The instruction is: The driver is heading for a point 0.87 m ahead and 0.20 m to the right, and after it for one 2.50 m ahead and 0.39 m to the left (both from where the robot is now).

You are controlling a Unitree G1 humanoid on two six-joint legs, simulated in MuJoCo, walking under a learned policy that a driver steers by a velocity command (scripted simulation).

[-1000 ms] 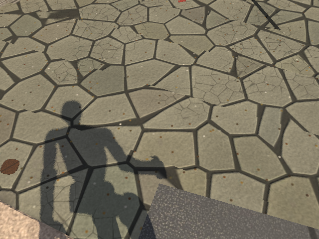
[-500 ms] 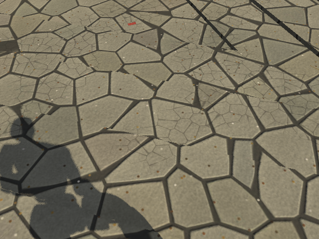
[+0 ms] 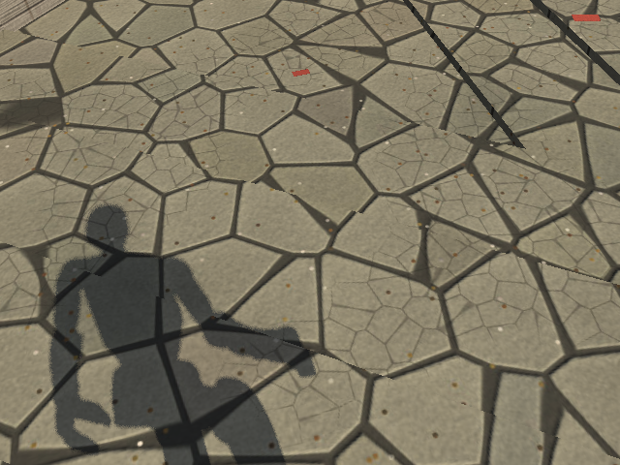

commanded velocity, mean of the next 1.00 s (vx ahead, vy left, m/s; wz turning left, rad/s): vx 0.50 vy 0.00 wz -0.19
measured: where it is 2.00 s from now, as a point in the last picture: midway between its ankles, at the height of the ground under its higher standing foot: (400, 257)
